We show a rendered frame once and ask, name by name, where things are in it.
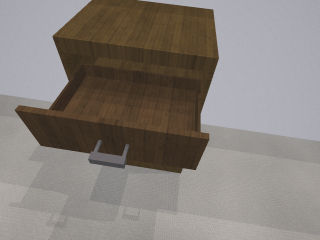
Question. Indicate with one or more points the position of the handle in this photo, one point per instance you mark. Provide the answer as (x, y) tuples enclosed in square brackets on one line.
[(105, 159)]

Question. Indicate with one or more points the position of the drawer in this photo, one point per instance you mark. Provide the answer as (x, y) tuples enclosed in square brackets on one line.
[(157, 115)]

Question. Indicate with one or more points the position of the cabinet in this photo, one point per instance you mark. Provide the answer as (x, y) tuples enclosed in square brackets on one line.
[(145, 36)]

